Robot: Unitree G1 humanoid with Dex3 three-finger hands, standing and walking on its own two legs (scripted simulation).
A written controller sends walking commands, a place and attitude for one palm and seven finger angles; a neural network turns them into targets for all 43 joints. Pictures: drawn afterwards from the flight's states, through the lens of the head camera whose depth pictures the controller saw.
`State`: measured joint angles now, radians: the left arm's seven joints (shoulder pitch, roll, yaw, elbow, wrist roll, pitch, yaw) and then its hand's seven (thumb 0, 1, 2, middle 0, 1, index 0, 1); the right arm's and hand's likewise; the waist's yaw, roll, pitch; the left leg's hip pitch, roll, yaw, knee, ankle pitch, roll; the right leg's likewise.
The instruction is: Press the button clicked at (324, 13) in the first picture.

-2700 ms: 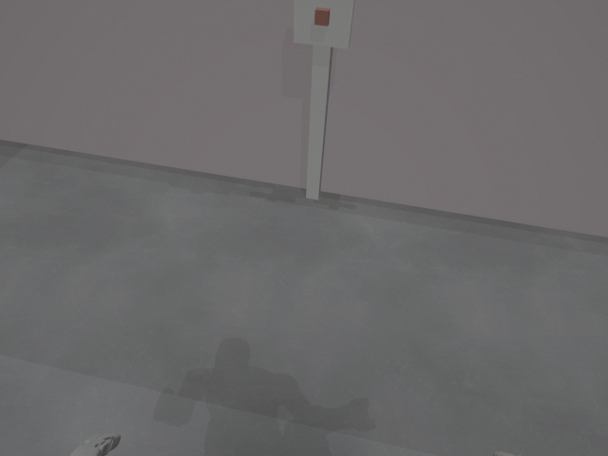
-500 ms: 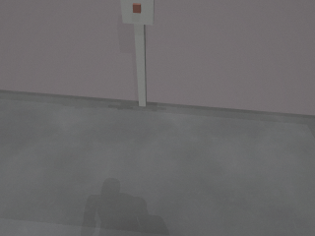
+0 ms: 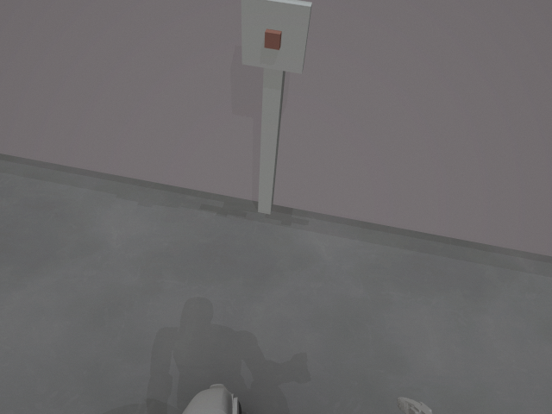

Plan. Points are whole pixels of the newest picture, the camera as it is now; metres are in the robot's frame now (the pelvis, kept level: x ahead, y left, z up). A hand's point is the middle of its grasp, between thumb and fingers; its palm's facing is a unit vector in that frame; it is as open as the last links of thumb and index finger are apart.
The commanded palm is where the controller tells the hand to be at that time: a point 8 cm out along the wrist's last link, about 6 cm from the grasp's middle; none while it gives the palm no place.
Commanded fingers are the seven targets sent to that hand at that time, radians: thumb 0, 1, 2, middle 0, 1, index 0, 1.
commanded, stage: walk to a spot facing it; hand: left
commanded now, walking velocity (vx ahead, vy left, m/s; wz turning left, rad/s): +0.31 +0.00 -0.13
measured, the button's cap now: (273, 38) +0.99 +0.11 +0.06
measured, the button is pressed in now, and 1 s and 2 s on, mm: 0 0 0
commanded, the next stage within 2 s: take the last steps up to it in 0.14 s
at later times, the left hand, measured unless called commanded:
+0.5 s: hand (195, 319) +0.29 +0.17 -0.16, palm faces -0.15 -0.97 -0.19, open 7.3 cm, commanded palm none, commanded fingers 0.00 0.90 0.90 -0.20 -0.30 -0.20 -0.30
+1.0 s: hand (206, 295) +0.35 +0.17 -0.19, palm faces -0.05 -0.99 -0.12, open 7.3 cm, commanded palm none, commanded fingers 0.00 0.90 0.90 -0.20 -0.30 -0.20 -0.30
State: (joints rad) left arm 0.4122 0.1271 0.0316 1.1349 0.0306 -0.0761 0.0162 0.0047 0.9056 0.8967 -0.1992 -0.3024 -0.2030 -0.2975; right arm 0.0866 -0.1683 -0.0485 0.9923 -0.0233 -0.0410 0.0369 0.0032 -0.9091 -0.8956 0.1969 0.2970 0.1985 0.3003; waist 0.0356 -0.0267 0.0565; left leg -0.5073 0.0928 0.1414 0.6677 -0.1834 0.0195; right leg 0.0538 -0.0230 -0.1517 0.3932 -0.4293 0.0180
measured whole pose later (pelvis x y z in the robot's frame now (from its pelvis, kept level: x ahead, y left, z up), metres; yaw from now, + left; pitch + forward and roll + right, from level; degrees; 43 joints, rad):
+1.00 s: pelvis +0.38 +0.00 +0.00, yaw -7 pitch -1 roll -2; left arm 0.37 0.16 0.05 1.14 0.02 -0.03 0.01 0.00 0.91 0.90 -0.20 -0.30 -0.20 -0.30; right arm 0.20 -0.18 -0.05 1.03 -0.03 -0.06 0.01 0.01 -0.93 -0.90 0.20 0.30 0.20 0.30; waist 0.02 -0.05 0.04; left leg -0.37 0.09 0.17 0.64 -0.24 0.04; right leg -0.16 -0.07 -0.14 0.73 -0.48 0.01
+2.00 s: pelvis +0.43 +0.01 +0.01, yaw -7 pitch +0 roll +1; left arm 0.27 0.17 0.03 1.11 0.02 0.02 0.04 0.01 0.91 0.90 -0.20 -0.30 -0.20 -0.30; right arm 0.21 -0.15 -0.03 1.08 -0.01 -0.01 -0.03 0.01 -0.93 -0.89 0.20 0.30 0.21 0.30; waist 0.02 -0.03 0.03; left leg -0.21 -0.02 0.10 0.46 -0.25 0.03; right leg -0.20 -0.04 -0.03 0.49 -0.28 0.02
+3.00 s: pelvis +0.40 +0.02 +0.01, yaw -5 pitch -2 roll -1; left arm 0.30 0.17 0.00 1.05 0.02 -0.01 0.04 0.01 0.91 0.90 -0.20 -0.30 -0.20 -0.30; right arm 0.27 -0.17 0.01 1.05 -0.02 -0.02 -0.02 0.01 -0.92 -0.89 0.20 0.30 0.20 0.30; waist 0.00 -0.02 0.00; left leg -0.25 0.00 0.06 0.51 -0.23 0.04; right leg -0.21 -0.03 -0.06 0.50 -0.26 0.00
